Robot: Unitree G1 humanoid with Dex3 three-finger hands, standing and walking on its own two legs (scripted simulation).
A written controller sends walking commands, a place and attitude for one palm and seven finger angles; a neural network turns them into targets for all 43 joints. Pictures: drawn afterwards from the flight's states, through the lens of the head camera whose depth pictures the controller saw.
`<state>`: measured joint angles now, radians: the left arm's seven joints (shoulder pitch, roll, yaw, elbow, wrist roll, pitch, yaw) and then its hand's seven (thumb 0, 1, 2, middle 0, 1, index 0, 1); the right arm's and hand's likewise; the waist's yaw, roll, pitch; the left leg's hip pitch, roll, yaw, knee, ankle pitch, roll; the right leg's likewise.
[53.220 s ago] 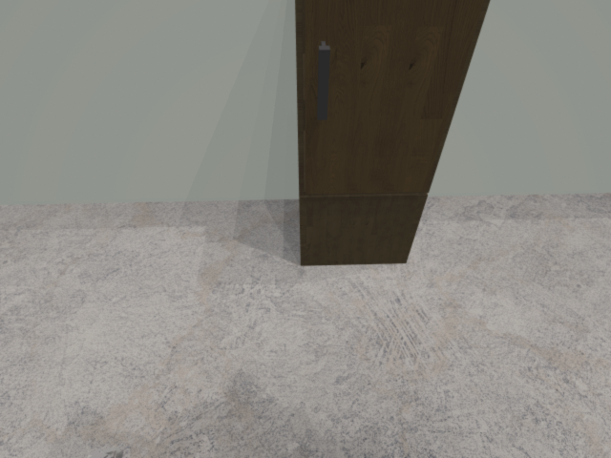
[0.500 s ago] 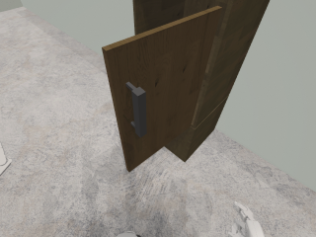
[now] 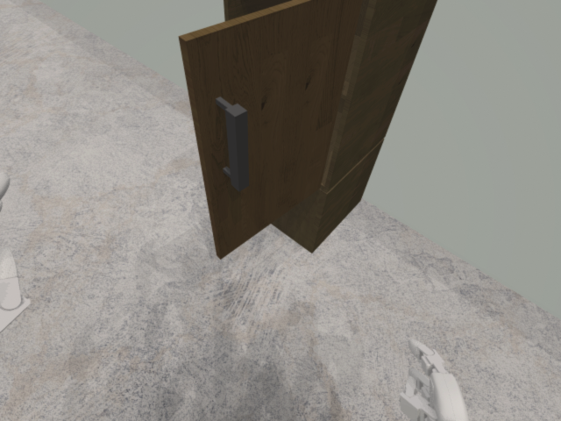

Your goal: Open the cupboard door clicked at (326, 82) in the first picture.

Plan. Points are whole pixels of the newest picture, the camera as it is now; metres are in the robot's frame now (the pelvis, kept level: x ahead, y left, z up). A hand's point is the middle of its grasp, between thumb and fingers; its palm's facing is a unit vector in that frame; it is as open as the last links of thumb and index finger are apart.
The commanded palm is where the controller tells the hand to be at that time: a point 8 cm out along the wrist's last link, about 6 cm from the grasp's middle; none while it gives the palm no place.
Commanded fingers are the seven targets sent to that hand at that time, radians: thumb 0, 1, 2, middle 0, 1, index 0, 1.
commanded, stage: stop stepping back and stand still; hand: left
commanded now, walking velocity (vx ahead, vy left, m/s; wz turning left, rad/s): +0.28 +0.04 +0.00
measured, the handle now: (231, 146) +0.55 +0.13 +0.05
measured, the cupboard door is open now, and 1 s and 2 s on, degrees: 83 83 83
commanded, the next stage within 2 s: let the arm hang, fingers relaxed in 0.54 s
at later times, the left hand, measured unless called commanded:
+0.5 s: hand out of the picture +0.13 +0.25 +0.17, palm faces +0.48 -0.72 -0.51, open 7.5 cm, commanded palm +0.07 +0.29 +0.17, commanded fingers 0.00 0.90 0.90 -0.20 -0.30 -0.20 -0.30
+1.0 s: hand out of the picture -0.05 +0.15 -0.18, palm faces +0.18 -0.96 -0.20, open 6.9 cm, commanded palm none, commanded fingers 0.00 0.90 0.90 -0.20 -0.30 -0.20 -0.30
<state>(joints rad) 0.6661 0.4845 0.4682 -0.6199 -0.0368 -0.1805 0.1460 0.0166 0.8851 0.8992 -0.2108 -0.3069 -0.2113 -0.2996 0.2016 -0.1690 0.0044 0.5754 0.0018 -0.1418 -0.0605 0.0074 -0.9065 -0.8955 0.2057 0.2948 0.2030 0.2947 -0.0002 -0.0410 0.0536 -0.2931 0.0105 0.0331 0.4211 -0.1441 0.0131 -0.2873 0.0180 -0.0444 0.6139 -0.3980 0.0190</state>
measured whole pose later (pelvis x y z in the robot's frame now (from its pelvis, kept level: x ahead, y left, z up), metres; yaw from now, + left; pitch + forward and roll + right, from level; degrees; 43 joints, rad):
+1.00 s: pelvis -0.07 -0.03 -0.01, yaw +8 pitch -2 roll -1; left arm 0.27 0.17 0.04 0.94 0.01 0.02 0.02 -0.03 1.01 0.90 -0.21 -0.31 -0.21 -0.30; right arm 0.23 -0.19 -0.02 0.97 -0.02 0.03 -0.02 0.00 -0.91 -0.90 0.20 0.29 0.20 0.29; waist 0.00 0.00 0.08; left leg -0.26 0.02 -0.04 0.57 -0.27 -0.01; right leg -0.26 0.05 -0.05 0.54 -0.26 -0.06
